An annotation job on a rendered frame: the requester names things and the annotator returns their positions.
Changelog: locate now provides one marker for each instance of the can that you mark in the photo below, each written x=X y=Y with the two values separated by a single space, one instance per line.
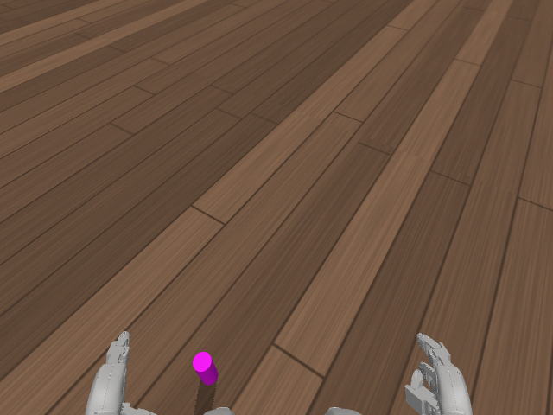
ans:
x=205 y=368

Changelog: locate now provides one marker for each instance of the left robot hand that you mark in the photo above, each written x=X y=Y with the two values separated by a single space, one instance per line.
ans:
x=108 y=388

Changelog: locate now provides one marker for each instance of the right robot hand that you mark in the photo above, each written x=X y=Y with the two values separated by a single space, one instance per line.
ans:
x=448 y=391

